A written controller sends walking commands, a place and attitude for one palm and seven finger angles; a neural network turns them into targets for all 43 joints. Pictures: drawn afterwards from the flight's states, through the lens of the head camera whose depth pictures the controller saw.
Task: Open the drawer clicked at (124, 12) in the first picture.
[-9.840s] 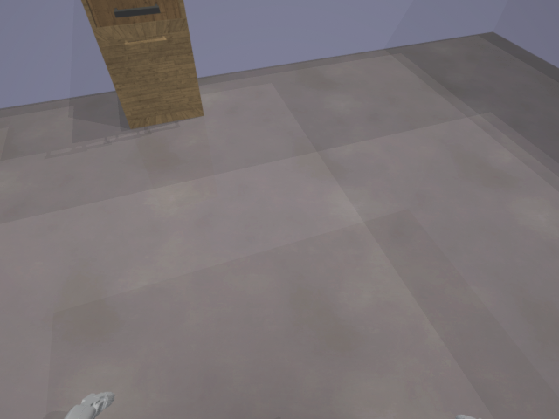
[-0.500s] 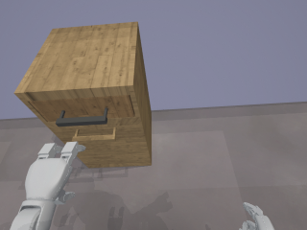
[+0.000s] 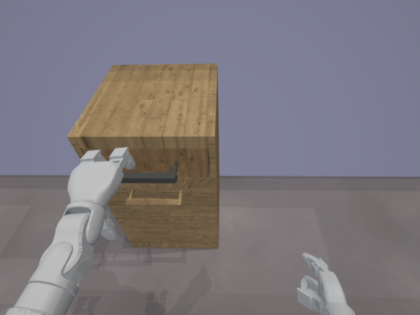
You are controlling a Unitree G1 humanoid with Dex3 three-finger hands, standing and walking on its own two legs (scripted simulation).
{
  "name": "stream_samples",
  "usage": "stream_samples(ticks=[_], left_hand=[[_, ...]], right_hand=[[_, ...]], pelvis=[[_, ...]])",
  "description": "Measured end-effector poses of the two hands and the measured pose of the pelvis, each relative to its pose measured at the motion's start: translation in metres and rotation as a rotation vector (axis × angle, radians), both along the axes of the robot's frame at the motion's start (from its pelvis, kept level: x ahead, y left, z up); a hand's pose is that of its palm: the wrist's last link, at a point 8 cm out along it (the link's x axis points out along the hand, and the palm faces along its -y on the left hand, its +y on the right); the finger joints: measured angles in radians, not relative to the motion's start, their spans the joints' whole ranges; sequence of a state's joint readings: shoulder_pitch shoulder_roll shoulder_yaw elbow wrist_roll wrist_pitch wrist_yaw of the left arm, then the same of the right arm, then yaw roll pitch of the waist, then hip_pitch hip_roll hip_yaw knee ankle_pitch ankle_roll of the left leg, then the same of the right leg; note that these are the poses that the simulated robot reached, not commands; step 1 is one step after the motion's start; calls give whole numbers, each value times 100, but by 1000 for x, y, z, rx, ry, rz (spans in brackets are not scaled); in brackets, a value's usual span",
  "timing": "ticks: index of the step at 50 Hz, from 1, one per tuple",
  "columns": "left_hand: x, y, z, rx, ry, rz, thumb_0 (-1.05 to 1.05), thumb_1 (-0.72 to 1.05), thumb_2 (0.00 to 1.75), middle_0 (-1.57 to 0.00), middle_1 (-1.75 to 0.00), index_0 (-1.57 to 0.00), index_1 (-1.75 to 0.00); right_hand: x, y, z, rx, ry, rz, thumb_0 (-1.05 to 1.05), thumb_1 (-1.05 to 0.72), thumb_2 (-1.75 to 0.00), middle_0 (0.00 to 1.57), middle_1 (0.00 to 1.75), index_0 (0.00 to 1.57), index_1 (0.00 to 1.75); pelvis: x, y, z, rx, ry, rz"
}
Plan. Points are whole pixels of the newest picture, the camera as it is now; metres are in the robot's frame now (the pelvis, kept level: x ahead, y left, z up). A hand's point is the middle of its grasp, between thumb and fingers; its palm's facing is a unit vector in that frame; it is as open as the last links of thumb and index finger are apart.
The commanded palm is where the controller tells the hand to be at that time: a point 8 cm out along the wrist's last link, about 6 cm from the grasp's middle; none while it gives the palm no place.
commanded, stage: raise the hand with hooked fingers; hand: left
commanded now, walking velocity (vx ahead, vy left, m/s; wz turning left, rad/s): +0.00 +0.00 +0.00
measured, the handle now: (146, 172) +0.53 +0.29 -0.13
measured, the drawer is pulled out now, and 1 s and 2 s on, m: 0.00 0.00 0.00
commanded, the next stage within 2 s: move the hooked fingers above the handle in 0.40 s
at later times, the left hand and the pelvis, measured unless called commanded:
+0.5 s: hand (111, 188) +0.32 +0.25 +0.07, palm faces +0.05 -0.07 -1.00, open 13.8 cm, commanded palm +0.29 +0.25 +0.13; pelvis +0.01 +0.00 +0.00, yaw +0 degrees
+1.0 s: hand (123, 184) +0.36 +0.26 +0.02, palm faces -0.10 -0.03 -0.99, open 13.8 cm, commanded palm +0.36 +0.26 +0.08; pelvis +0.02 -0.03 -0.01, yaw +1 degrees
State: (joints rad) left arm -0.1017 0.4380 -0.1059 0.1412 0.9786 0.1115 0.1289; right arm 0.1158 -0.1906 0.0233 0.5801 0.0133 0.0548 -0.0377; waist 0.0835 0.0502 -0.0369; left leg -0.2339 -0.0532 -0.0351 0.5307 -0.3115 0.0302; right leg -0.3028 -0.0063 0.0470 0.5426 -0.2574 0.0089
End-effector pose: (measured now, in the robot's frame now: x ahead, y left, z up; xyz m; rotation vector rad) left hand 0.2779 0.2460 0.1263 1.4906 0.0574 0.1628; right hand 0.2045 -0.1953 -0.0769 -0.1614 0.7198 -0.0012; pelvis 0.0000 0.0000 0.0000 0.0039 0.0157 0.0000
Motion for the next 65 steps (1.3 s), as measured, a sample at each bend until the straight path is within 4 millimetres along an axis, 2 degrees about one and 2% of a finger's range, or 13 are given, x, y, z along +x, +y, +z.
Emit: stream_samples(ticks=[6,13,17,24,33,41,46,53,59,65], left_hand=[[11,9,3,-6,53,-23,0,-49,30,-32,-119,-32,-120],[9,3,-8,-19,87,-107,0,-49,30,-32,-120,-32,-120],[8,2,-3,-8,39,-121,0,-49,30,-33,-120,-32,-120],[15,6,1,-1,13,-41,0,-49,30,-32,-120,-32,-120],[23,-9,-15,5,105,-50,0,-49,30,-32,-120,-32,-120],[39,6,-31,31,139,-17,0,-49,30,-32,-120,-32,-120],[57,12,-39,45,160,-17,0,-49,30,-32,-120,-32,-120],[81,10,-54,30,178,-55,0,-49,30,-32,-120,-32,-120],[95,21,-69,40,171,-55,0,-49,30,-32,-120,-32,-120],[104,37,-80,45,167,-31,0,-49,30,-32,-120,-32,-120]], right_hand=[[-16,4,-9,-5,71,-1,1,-90,-89,20,30,21,30],[-36,-11,-19,-36,161,-30,1,-90,-89,20,30,20,30],[-40,-19,-24,-49,193,-41,1,-90,-89,20,30,20,30],[-31,-27,-25,-32,189,-49,1,-90,-89,20,29,20,30],[-8,-38,-17,-29,128,-43,1,-90,-89,20,29,20,30],[-9,-60,-21,-78,150,-63,0,-90,-89,20,29,20,30],[-26,-76,-32,-107,208,-99,0,-90,-89,20,29,20,30],[-63,-91,-46,-128,309,-174,0,-91,-89,20,29,20,30],[-97,-95,-53,-147,398,-225,0,-91,-89,20,29,20,30],[-125,-90,-59,-157,472,-249,0,-91,-89,20,29,20,30]], pelvis=[[2,9,3,-5,3,1],[7,13,4,-8,19,-3],[9,12,4,-8,30,0],[12,4,5,-5,44,5],[17,-11,5,0,52,3],[16,-25,0,0,92,15],[17,-28,-5,-3,132,17],[19,-25,-11,-3,183,2],[17,-20,-16,-4,222,-11],[13,-11,-21,-11,257,-15]])
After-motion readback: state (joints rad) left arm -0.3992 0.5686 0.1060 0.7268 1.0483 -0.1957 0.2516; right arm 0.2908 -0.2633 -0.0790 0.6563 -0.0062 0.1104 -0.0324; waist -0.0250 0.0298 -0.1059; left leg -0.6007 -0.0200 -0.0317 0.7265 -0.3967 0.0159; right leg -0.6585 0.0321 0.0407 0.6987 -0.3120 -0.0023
